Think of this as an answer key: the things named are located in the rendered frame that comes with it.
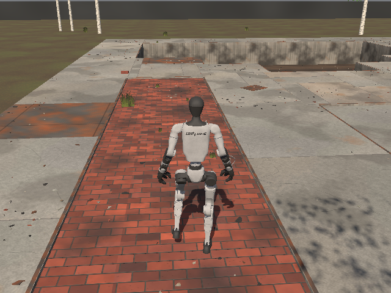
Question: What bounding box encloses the right robot foot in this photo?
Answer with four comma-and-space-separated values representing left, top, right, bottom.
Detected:
203, 238, 212, 254

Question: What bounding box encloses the robot left thigh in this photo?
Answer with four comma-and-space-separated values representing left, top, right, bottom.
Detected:
175, 169, 188, 201

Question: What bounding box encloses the right robot hand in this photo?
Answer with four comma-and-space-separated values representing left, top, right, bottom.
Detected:
220, 169, 234, 182

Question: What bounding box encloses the right robot forearm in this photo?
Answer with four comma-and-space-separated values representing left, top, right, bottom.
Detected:
220, 147, 233, 171

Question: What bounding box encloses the robot left upper arm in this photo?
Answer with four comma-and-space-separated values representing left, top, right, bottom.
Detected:
166, 123, 183, 157

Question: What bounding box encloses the left robot hand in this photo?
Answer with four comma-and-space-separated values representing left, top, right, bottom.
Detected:
157, 171, 171, 184

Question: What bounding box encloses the left robot forearm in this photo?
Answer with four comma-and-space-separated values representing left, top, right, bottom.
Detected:
159, 148, 172, 173

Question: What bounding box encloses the robot right upper arm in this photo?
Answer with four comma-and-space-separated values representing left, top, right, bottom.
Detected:
209, 123, 226, 157

